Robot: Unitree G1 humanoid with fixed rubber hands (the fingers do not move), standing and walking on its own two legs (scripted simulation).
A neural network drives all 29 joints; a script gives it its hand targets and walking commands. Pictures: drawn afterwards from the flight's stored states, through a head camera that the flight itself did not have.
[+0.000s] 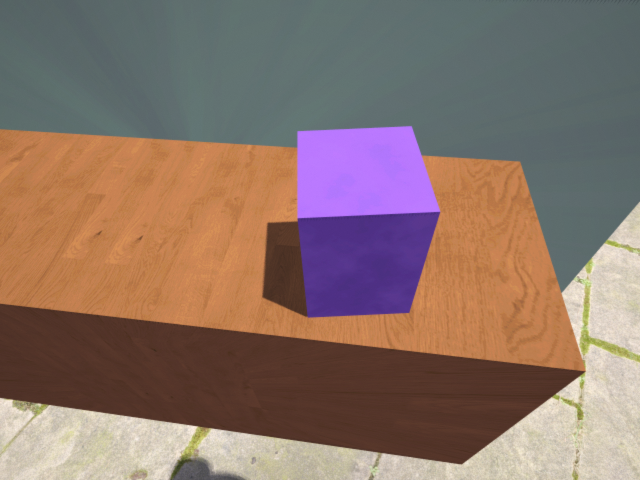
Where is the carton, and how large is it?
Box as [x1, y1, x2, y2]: [297, 126, 439, 317]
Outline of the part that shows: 411,126 297,131 297,218 308,317 396,313 409,311 439,214 439,209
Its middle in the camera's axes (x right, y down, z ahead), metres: +0.06 -0.02 +0.58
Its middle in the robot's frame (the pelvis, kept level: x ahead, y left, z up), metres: +0.45 -0.01 +0.04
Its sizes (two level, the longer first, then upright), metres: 0.171 0.164 0.234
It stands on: a pedestal, 0.69 m high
